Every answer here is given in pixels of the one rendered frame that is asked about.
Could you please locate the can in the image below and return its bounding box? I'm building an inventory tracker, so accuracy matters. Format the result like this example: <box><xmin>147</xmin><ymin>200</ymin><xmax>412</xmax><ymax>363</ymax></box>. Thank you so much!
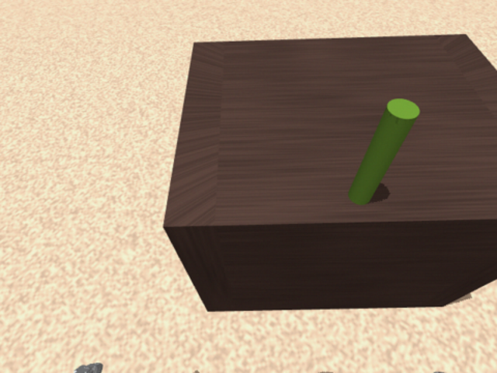
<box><xmin>348</xmin><ymin>99</ymin><xmax>419</xmax><ymax>205</ymax></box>

